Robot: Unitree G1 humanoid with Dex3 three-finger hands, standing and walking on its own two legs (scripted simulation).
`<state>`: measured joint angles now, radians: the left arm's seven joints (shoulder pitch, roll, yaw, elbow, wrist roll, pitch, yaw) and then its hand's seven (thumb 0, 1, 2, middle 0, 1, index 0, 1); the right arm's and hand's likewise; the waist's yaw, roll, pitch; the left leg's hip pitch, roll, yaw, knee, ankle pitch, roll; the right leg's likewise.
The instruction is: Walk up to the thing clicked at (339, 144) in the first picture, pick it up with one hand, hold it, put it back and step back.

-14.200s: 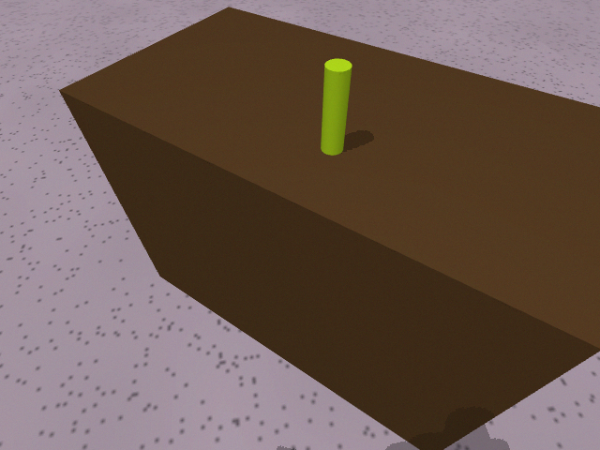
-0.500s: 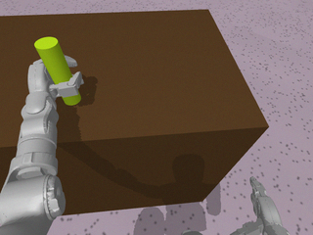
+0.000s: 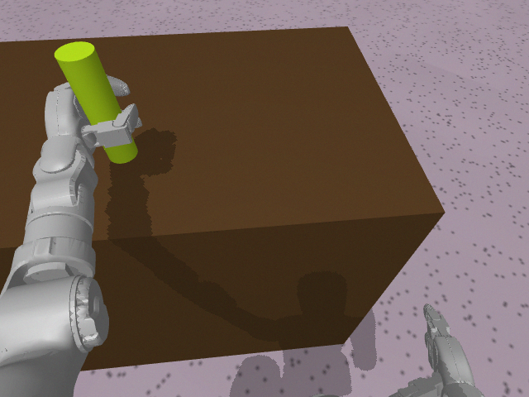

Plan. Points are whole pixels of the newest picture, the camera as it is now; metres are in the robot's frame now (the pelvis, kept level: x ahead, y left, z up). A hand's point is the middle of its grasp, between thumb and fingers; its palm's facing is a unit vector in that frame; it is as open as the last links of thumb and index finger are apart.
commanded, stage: settle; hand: left
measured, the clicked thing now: (102, 110) +0.48 +0.18 +0.19
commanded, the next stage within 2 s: lift in 0.06 s
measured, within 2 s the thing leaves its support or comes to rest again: neither
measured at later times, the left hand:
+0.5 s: hand (108, 93) +0.49 +0.17 +0.21, palm faces +0.10 -0.99 -0.02, open 5.7 cm
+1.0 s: hand (58, 73) +0.40 +0.17 +0.29, palm faces +0.10 -0.99 -0.04, open 5.7 cm
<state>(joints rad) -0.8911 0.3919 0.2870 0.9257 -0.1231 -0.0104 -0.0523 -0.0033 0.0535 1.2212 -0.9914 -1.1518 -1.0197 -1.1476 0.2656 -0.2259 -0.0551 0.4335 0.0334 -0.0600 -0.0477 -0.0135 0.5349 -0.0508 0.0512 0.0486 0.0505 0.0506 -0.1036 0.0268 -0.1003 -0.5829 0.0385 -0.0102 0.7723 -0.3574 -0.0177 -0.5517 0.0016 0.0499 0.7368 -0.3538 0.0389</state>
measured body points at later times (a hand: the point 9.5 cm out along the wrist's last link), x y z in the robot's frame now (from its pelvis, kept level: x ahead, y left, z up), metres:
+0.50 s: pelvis +0.02 +0.00 +0.01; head +0.04 -0.01 +0.46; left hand +0.48 +0.22 +0.21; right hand +0.17 -0.26 -0.05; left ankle +0.01 +0.13 -0.71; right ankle +0.01 -0.15 -0.71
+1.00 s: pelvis +0.01 -0.01 +0.02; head -0.02 -0.03 +0.47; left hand +0.39 +0.23 +0.30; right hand +0.18 -0.25 -0.05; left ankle +0.01 +0.13 -0.71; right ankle +0.01 -0.15 -0.71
